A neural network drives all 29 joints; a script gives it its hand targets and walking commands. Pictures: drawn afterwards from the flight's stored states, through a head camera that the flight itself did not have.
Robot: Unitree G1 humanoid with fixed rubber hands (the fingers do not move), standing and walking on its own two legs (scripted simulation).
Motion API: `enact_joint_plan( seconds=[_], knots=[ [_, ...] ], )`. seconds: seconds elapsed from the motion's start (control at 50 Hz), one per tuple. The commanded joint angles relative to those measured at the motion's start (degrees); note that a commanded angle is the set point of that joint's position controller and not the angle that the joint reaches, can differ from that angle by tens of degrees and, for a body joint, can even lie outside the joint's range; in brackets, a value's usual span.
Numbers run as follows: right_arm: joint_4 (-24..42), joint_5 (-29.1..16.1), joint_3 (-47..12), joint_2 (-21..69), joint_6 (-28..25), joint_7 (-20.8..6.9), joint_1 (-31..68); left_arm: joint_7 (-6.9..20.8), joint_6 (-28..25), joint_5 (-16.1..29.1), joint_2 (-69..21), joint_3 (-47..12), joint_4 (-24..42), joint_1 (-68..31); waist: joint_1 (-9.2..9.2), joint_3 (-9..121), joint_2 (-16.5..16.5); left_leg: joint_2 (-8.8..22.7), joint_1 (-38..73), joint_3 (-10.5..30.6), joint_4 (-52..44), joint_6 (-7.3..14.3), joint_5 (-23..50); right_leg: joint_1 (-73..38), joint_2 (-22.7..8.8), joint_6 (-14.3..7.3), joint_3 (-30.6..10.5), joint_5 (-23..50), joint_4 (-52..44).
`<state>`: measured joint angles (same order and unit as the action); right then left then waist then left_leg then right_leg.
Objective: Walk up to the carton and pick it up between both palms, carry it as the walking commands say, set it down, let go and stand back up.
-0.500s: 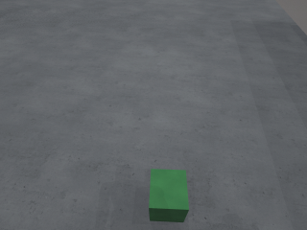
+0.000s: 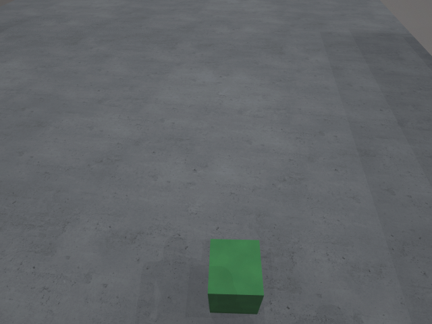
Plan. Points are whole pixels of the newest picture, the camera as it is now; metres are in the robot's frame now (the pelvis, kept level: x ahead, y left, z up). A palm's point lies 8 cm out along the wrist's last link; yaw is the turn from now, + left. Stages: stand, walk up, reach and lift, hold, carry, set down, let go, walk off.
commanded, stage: stand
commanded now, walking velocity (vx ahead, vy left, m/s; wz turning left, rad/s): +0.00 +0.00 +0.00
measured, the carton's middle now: (234, 277) +0.45 -0.04 -0.65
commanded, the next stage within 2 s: reach and lift in 0.16 s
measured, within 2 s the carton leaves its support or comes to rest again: neither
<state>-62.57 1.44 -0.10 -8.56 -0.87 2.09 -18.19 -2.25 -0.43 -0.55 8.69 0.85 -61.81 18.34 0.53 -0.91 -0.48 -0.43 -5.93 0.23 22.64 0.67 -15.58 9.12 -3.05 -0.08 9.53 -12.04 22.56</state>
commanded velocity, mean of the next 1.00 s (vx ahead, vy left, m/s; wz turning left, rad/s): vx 0.00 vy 0.00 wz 0.00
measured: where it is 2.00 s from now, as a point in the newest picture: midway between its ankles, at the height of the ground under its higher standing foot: outside the picture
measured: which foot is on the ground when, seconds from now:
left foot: down 0.00-1.00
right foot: down 0.00-1.00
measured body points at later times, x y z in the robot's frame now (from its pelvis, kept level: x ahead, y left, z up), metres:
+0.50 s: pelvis -0.02 -0.01 -0.02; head +0.06 -0.02 +0.42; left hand +0.15 +0.22 -0.15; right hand +0.13 -0.24 -0.15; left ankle -0.04 +0.11 -0.74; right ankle +0.00 -0.11 -0.74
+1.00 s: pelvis -0.09 +0.00 -0.07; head +0.06 -0.02 +0.35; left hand +0.22 +0.20 -0.18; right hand +0.22 -0.24 -0.18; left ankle -0.04 +0.12 -0.74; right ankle +0.00 -0.11 -0.74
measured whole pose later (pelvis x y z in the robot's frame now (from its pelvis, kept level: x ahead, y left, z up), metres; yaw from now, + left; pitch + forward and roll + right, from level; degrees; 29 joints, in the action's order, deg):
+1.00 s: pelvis -0.09 +0.00 -0.07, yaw -3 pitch +18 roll +1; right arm -33.4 0.7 5.9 -13.6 28.7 -1.7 22.1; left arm -0.6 27.6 2.4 9.3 6.9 -31.6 -18.5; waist -1.4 -1.3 -0.3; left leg -0.5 -52.4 -1.2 56.4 0.2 -22.2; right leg 56.6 -1.3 -1.3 1.7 -15.9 54.2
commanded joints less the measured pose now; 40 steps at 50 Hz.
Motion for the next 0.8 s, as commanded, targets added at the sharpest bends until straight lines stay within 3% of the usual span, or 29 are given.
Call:
enact_joint_plan(
  seconds=[0.0, 0.02, 0.06, 0.12, 0.14, 0.16, 0.18, 0.2, 0.22, 0.24, 0.26, 0.28, 0.3, 0.32, 0.34, 0.38, 0.4, 0.42, 0.5, 0.52, 0.54, 0.58, 0.6, 0.62, 0.64, 0.66, 0.68, 0.72, 0.78],
  knots=[
    [0.79, -0.04, 0.31, -3.3, -0.48, -0.11, -3.66, -0.09, -0.74, -0.02, 4.05, 0.7, 1.22, 4.04, -0.65, -4.74, 1.15, 5.64, -6.84, 5.03, -4.76, 0.59, 12.42, -2.82, -5.2, -0.67, -6.11, 6.08, -3.56],
    [0.79, -0.12, 1.02, -5.73, -0.51, -0.04, -3.08, -0.37, -0.54, 0.5, 5.59, 0.93, 1.54, 4.82, -0.7, -2.79, -1.71, 5.48, -8.34, 4.13, -4.52, 0.3, 11.1, -5.24, -5.4, -0.85, -6.36, 7.34, -3.51],
    [0.54, 0.08, 0.26, -3.71, -0.34, -0.15, -3.66, -0.28, -0.47, 0.22, 5.95, 0.98, 1.02, 3.29, -0.78, -3.39, 1.9, 5.43, -6.84, 4.36, -3.89, -0.24, 10.05, -2.84, -5.79, -1.0, -6.47, 4.18, -4.26],
    [-0.68, 0.22, 0.04, -3.09, -0.15, -0.07, -5.01, -0.06, -0.13, 0.16, 5.44, 0.84, 1.4, 2.87, -0.04, -4.67, 0.31, 4.51, -7.63, 3.12, -3.79, 0.38, 6.33, -1.59, -6.7, -1.07, -9.24, -1.73, -7.06],
    [-0.09, 0.4, 0.05, -3.75, -0.29, 0.06, -4.94, 0.0, -0.35, 0.21, 5.5, 0.66, 2.04, 3.4, 0.54, -2.15, 0.18, 5.61, -6.11, 4.43, -3.95, 0.55, 8.6, -2.78, -6.37, -1.36, -7.59, 2.39, -4.79],
    [20.02, -1.54, 2.07, -9.09, 1.59, -0.64, 15.17, 1.41, 1.92, 0.56, 7.6, -2.73, 22.15, -16.71, -0.05, 8.48, -3.45, -0.25, -26.82, -2.12, 1.62, 2.19, -14.94, 7.27, 2.41, -3.87, -10.61, -15.2, 6.96],
    [37.63, -2.81, 2.09, -13.25, 5.52, -0.42, 35.27, 0.91, 6.11, 2.24, 9.75, -2.14, 32.27, -36.81, 2.39, 3.16, -2.53, 1.94, -30.9, -1.13, 2.67, 1.67, -19.68, 2.11, 3.25, -2.57, -8.64, -14.82, 8.96],
    [33.53, -3.94, -0.12, -10.59, 10.69, -0.5, 36.74, 0.2, 10.97, 2.01, 10.76, 0.64, 28.19, -34.0, -2.33, -1.64, -0.23, 3.37, -38.73, 0.65, 0.57, 4.09, -22.26, -3.1, 2.81, -2.2, -7.03, -13.08, 11.83],
    [34.12, -3.15, -1.69, -13.32, 15.22, -0.82, 27.73, 0.55, 14.13, 2.63, 11.37, 0.02, 26.57, -26.54, -1.58, -4.49, -3.02, 4.37, -38.21, 0.0, -0.1, 3.54, -20.97, -1.36, 4.47, -2.24, -5.21, -10.16, 12.66],
    [36.87, -3.51, -2.02, -12.5, 19.19, -0.94, 28.64, 0.57, 18.24, 4.08, 10.98, -0.47, 28.14, -24.53, -3.53, 0.32, -1.85, 3.47, -35.06, 1.09, 1.46, 2.57, -17.03, 0.01, 3.75, -1.57, -6.17, -10.29, 12.71],
    [32.23, -4.5, -1.51, -12.41, 25.21, -1.09, 21.6, 0.25, 22.83, 5.29, 9.81, -2.31, 29.61, -23.23, -1.8, 3.36, -2.6, 3.27, -34.67, 0.88, 2.17, 2.05, -15.6, -2.57, 3.53, -1.56, -7.92, -9.08, 12.95],
    [29.7, -4.17, -1.06, -10.84, 30.72, -1.63, 16.34, 1.18, 26.72, 4.3, 7.94, -2.35, 25.32, -17.8, -2.09, 3.09, -3.17, 3.1, -36.62, 0.29, 2.84, 2.09, -16.55, -3.66, 4.05, -0.46, -7.62, -8.2, 13.99],
    [27.53, -4.42, -0.28, -10.04, 34.54, -2.42, 9.9, 1.2, 30.9, 3.32, 5.76, -1.95, 24.02, -14.6, -0.18, 1.17, -4.44, 3.77, -37.37, 1.66, 1.98, 2.23, -13.61, -3.96, 5.64, 0.08, -7.06, -1.66, 15.17],
    [24.49, -3.49, -1.1, -11.33, 37.8, -2.49, 4.26, 0.83, 34.23, 3.2, 6.13, -2.04, 21.29, -9.57, -0.74, 1.01, -1.56, 2.9, -34.21, 2.71, 2.13, 1.88, -6.13, -0.84, 5.72, -0.66, -8.66, 3.02, 13.6],
    [27.69, -3.06, -0.86, -11.98, 38.89, -3.05, 5.65, 2.17, 36.06, 2.47, 6.52, -1.63, 24.04, -9.52, -1.22, 6.82, -0.87, 0.7, -29.69, 1.74, 5.27, 1.72, 5.24, -1.47, 5.1, -2.05, -10.77, 11.66, 12.18],
    [29.05, -1.83, 1.21, -8.9, 38.41, -2.72, 7.09, 3.08, 35.5, 2.09, 5.53, -0.19, 26.52, -11.08, -0.77, 11.86, -0.18, -0.91, -26.17, 2.17, 7.56, 1.89, 15.35, -1.74, 4.38, -1.75, -13.08, 20.22, 11.49],
    [29.08, -1.38, -1.39, -5.0, 36.82, -3.24, 4.09, 3.74, 34.1, 0.25, 6.03, 1.24, 24.86, -7.86, -2.78, 12.54, 1.89, -1.7, -27.59, 2.12, 8.57, 2.51, 20.43, -4.25, 4.5, -1.5, -13.05, 25.86, 13.13],
    [35.38, -0.38, -0.06, -6.68, 34.16, -3.6, 7.26, 3.92, 32.32, 0.41, 5.96, 0.56, 27.65, -8.49, -1.59, 14.15, 9.35, -1.91, -26.94, 1.4, 8.42, 2.74, 19.83, -4.11, 5.07, -1.48, -12.52, 29.81, 13.59],
    [43.12, 1.71, 5.64, -10.07, 25.12, -3.82, 19.75, 4.6, 23.12, -1.33, 8.15, 6.6, 39.05, -21.92, -0.51, 21.53, 1.64, -2.15, -34.55, 2.11, 14.69, 0.3, 20.6, -0.16, 1.22, -0.17, -16.25, 34.82, 18.79],
    [42.16, 1.43, 2.69, -7.02, 24.36, -3.91, 19.72, 4.97, 22.23, -1.41, 5.87, 6.3, 35.84, -19.23, -2.77, 20.04, 2.06, -2.11, -38.95, 1.83, 15.7, 0.03, 18.09, 2.2, 1.27, -0.59, -15.97, 30.57, 20.3],
    [40.36, 0.39, 2.62, -5.38, 23.99, -3.85, 18.31, 4.43, 21.31, -0.35, 5.98, 5.45, 39.12, -22.31, -1.29, 19.0, 0.05, -1.67, -40.49, 1.06, 17.23, -0.89, 14.86, 7.3, 1.51, -0.36, -15.54, 24.42, 20.94],
    [39.55, 0.35, 2.21, -5.31, 23.68, -4.46, 17.84, 4.7, 20.48, -2.86, 8.22, 9.36, 37.8, -20.28, -3.92, 21.94, -1.95, -2.12, -40.93, 0.43, 18.54, -1.74, 12.61, 7.16, 2.09, 0.23, -14.22, 22.12, 23.36],
    [41.06, 0.01, 3.16, -5.35, 23.82, -4.21, 18.0, 4.51, 20.9, -1.86, 6.69, 7.71, 37.75, -19.61, -1.62, 23.71, -3.54, -2.6, -42.57, 0.23, 19.22, -2.53, 13.84, 4.61, 2.4, 0.01, -14.7, 25.72, 23.54],
    [41.67, 0.48, 4.84, -8.64, 23.36, -3.69, 19.44, 4.18, 21.18, -2.53, 7.5, 9.53, 37.56, -19.3, -1.41, 25.08, 2.05, -2.21, -43.62, 0.7, 19.98, -2.13, 12.81, 6.78, 1.98, 0.24, -14.53, 26.07, 23.71],
    [43.49, 0.51, 5.26, -10.08, 23.32, -3.55, 19.86, 4.65, 21.42, -1.1, 6.24, 7.93, 37.01, -19.2, -0.89, 32.98, 3.69, -1.85, -40.93, 1.01, 21.97, -1.84, 15.74, 3.61, 2.85, -0.44, -14.45, 29.96, 26.18],
    [44.92, -0.69, 4.35, -8.52, 23.39, -3.43, 23.23, 4.46, 21.53, -0.29, 7.47, 8.5, 39.86, -22.86, -1.99, 33.35, 2.53, -1.96, -38.78, 0.1, 22.21, -1.34, 14.66, 6.9, 2.63, 0.18, -13.53, 25.55, 26.21],
    [41.4, -0.34, 5.46, -8.83, 24.49, -3.11, 21.08, 4.06, 22.63, 0.77, 5.49, 6.73, 39.29, -21.01, -0.8, 33.74, -0.07, -1.73, -37.69, 0.28, 22.27, -2.65, 15.66, 7.37, 3.14, -0.57, -13.18, 23.34, 26.3],
    [46.63, 0.01, 5.71, -9.66, 25.34, -2.93, 29.02, 4.56, 23.12, 0.45, 5.25, 7.19, 38.71, -24.66, -2.87, 28.89, 3.42, -1.47, -43.63, -0.06, 22.29, -1.39, 9.05, 10.77, 3.26, 0.57, -12.41, 17.01, 26.39],
    [38.18, 0.48, 3.98, -9.0, 28.44, -3.62, 27.92, 3.77, 26.25, 2.8, 3.08, 4.77, 34.56, -22.9, -3.26, 20.64, 6.69, -1.12, -45.65, -1.1, 20.75, -1.02, -1.42, 14.83, 3.98, -0.17, -10.65, 0.38, 23.97]
  ],
)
